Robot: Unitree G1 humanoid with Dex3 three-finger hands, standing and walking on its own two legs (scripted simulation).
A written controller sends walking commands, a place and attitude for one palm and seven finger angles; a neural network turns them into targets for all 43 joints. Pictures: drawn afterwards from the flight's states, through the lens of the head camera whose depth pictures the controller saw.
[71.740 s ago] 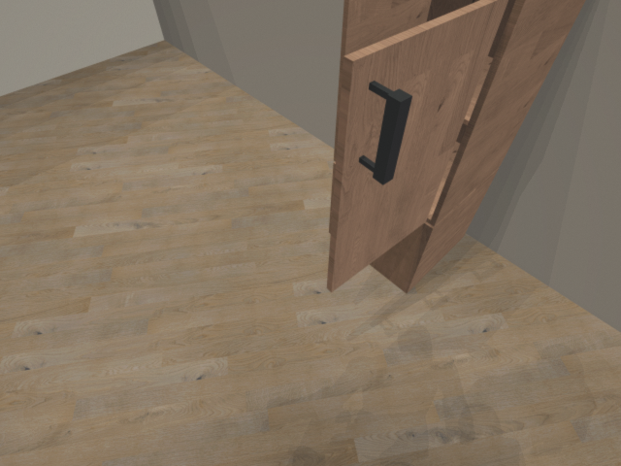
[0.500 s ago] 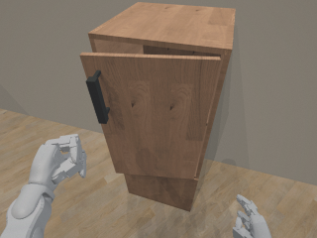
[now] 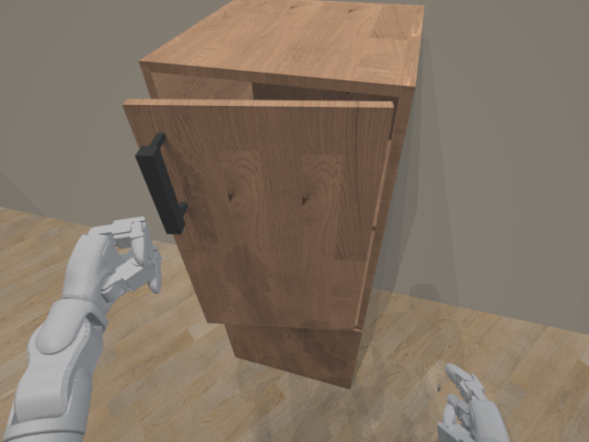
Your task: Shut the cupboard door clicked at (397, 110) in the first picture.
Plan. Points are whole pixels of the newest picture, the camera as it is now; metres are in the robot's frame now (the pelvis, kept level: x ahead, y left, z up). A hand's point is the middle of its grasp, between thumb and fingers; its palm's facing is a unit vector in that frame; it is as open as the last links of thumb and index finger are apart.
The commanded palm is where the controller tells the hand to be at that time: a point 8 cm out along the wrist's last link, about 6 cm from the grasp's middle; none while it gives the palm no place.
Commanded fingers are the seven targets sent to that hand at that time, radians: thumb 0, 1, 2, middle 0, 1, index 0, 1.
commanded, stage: bring the fist close to the handle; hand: left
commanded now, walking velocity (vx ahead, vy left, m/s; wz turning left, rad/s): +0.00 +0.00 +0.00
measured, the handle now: (167, 184) +0.44 +0.24 +0.14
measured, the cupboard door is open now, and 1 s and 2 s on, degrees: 12 12 0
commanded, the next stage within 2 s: push the door shut along its arc in 0.92 s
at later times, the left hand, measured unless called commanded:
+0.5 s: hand (166, 230) +0.34 +0.20 +0.14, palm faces +0.04 -1.00 -0.03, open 3.1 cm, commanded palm +0.32 +0.25 +0.14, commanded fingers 0.00 0.90 0.90 -1.30 -1.50 -1.30 -1.50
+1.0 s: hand (155, 230) +0.34 +0.22 +0.14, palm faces +0.05 -1.00 -0.02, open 3.1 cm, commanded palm +0.31 +0.26 +0.14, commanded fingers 0.00 0.90 0.90 -1.30 -1.50 -1.30 -1.50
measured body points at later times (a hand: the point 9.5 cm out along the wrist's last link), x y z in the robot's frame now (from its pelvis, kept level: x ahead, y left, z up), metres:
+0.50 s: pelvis +0.00 +0.00 +0.00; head +0.00 -0.01 +0.45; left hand +0.33 +0.26 +0.15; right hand +0.18 -0.23 -0.08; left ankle +0.03 +0.11 -0.73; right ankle -0.03 -0.09 -0.73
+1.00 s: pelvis +0.01 +0.01 +0.00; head -0.01 +0.00 +0.45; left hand +0.33 +0.27 +0.15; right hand +0.17 -0.24 -0.08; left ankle +0.03 +0.11 -0.73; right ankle -0.03 -0.09 -0.73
